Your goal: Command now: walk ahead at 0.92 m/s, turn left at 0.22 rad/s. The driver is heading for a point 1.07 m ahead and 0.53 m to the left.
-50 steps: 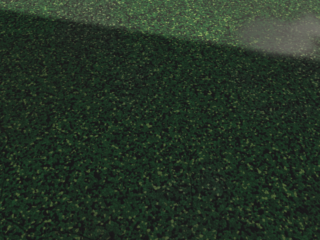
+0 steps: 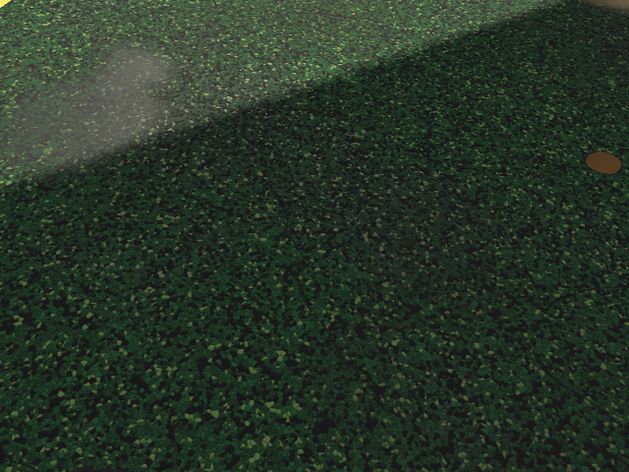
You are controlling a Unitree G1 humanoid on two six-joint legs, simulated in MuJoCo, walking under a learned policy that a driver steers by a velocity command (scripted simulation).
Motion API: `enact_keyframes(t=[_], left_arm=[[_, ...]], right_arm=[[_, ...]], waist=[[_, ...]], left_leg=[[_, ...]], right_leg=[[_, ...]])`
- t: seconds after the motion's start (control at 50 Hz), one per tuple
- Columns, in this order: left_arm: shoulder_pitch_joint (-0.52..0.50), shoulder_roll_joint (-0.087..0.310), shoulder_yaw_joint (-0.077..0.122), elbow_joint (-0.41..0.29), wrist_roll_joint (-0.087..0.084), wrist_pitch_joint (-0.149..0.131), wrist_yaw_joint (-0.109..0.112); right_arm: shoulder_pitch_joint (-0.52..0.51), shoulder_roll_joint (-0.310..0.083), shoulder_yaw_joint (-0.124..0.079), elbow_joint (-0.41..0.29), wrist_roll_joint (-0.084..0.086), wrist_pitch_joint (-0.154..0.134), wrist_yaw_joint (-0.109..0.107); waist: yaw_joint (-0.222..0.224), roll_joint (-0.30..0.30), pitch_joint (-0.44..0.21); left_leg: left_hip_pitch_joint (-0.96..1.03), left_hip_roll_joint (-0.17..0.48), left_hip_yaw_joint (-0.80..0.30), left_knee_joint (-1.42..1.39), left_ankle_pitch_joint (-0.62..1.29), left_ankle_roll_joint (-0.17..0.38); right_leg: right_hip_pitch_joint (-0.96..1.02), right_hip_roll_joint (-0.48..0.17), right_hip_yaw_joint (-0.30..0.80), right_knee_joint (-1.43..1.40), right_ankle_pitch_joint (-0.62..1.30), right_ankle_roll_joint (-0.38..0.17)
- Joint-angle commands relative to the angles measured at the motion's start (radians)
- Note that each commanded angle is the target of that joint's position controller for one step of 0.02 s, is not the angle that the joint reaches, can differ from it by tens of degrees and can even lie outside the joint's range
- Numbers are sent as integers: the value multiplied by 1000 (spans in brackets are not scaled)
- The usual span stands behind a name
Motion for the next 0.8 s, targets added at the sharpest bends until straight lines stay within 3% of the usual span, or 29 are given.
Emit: enact_keyframes(t=[0.02,0.08,0.1,0.12,0.14,0.16,0.18,0.2,0.22,0.24,0.28,0.32,0.4,0.46,0.48,0.52,0.54,0.56,0.58,0.6,0.62,0.64,0.66,0.68,0.72,0.74,0.76,0.8], left_arm=[[-243,9,-18,-146,-14,-30,-13],[-180,46,-9,-126,-14,-37,9],[-92,79,6,-99,-16,-41,25],[91,111,23,-41,-16,-46,44],[276,165,48,5,-1,-52,68],[404,251,75,17,36,-57,85],[387,256,75,8,19,-47,81],[271,182,62,14,11,-44,82],[219,116,48,16,4,-48,80],[189,85,42,24,4,-51,80],[196,46,32,57,-15,-66,80],[212,22,29,90,-36,-86,73],[197,5,26,124,-28,-109,69],[251,48,32,158,-32,-111,82],[265,76,36,163,-31,-110,86],[297,140,49,163,-28,-90,103],[278,175,59,155,-21,-72,112],[233,204,69,138,-13,-52,118],[195,208,72,118,-6,-37,113],[199,149,63,127,0,-35,91],[272,15,26,37,-2,-52,79],[186,73,22,-39,-13,-81,82],[119,98,19,-50,-13,-101,81],[116,104,17,-39,-13,-105,81],[138,85,8,-27,18,-69,81],[142,74,5,-25,25,-45,79],[121,60,1,-37,26,-29,75],[-16,37,-12,-97,14,-23,65]], right_arm=[[-35,-151,-33,-48,2,-20,-7],[-35,-207,-46,-23,7,-11,-12],[-27,-217,-47,-13,5,-11,-10],[-46,-230,-50,-10,8,-10,-8],[-79,-219,-49,-26,12,-16,-2],[-26,-66,-17,-73,32,-22,0],[-48,-92,-21,-103,43,-11,3],[-133,-126,-33,-108,29,5,2],[-168,-113,-29,-107,16,13,12],[-175,-96,-29,-99,7,25,23],[-175,-59,-25,-99,-14,59,39],[-246,-36,-20,-130,-18,83,51],[-408,-39,-5,-208,-12,89,71],[-525,-42,11,-249,-14,82,92],[-540,-43,14,-255,-13,81,94],[-481,-79,6,-232,-6,79,86],[-380,-109,-4,-207,-4,80,77],[-204,-150,-23,-160,-4,80,66],[9,-201,-53,-91,-6,77,46],[16,-241,-79,-66,1,81,17],[-111,-349,-97,-105,-21,99,8],[-87,-369,-111,-145,-14,105,8],[-104,-322,-105,-137,-10,101,-2],[-139,-268,-93,-124,-8,92,-6],[-198,-222,-73,-129,-3,59,-17],[-205,-199,-63,-129,2,45,-16],[-205,-195,-60,-130,4,32,-12],[-197,-203,-64,-130,5,17,-8]], waist=[[6,184,153],[61,191,101],[108,188,32],[204,163,-71],[299,132,-171],[284,-117,-352],[264,-172,-396],[217,-96,-183],[191,-30,-68],[158,-21,-12],[110,-63,60],[92,-39,116],[62,-27,179],[79,40,209],[74,39,194],[35,-7,109],[-28,-37,43],[-120,-56,-46],[-201,-31,-138],[-158,103,-95],[23,333,-104],[-42,207,-254],[-22,86,-113],[38,-5,10],[123,-40,83],[144,-42,98],[149,-33,109],[119,-4,154]], left_leg=[[-147,188,-195,-193,240,151],[-97,219,-175,-78,613,138],[-91,217,-156,54,833,124],[-147,184,-125,276,903,108],[-356,132,-113,546,704,94],[-631,22,-52,925,35,80],[-724,1,-77,1084,-139,101],[-797,57,-65,1128,-33,102],[-791,99,-50,1089,33,94],[-761,121,-45,1059,51,80],[-738,155,-37,1042,53,56],[-802,168,-23,1040,102,48],[-809,151,41,882,299,52],[-688,102,171,619,380,95],[-626,67,207,560,390,116],[-510,-18,264,520,331,144],[-403,-49,259,516,269,160],[-221,-72,229,519,204,186],[29,-84,161,455,146,218],[177,-34,50,403,64,246],[361,182,-415,376,162,373],[432,270,-718,137,-82,469],[299,283,-742,6,-184,420],[119,255,-665,-25,-137,374],[-140,163,-504,-27,24,341],[-236,127,-452,-37,55,337],[-308,96,-407,-51,75,332],[-410,43,-348,-85,147,313]], right_leg=[[63,8,-102,-206,42,15],[267,57,-110,-315,-41,-16],[411,88,-109,-331,-90,-30],[647,104,-111,-365,-88,-46],[935,-7,-22,-346,-148,-63],[1200,-344,409,-436,-661,-108],[1107,-443,759,-641,-885,-129],[955,-385,633,-652,-805,-114],[821,-349,465,-654,-603,-111],[729,-309,347,-678,-452,-99],[612,-269,186,-731,-331,-86],[595,-248,55,-773,-194,-69],[546,-175,-205,-819,99,-48],[583,-150,-324,-839,392,-14],[623,-158,-345,-806,607,-6],[751,-177,-353,-641,1068,12],[777,-198,-345,-489,1206,13],[747,-222,-324,-268,1267,1],[635,-219,-297,36,1123,-19],[395,-77,-286,405,260,-10],[-32,61,-209,778,-415,45],[-166,55,3,806,-349,34],[-203,0,33,695,-276,26],[-149,-43,25,575,-226,27],[-5,-89,29,445,-248,59],[41,-106,23,382,-270,77],[72,-114,5,300,-270,91],[111,-111,-38,104,-128,107]])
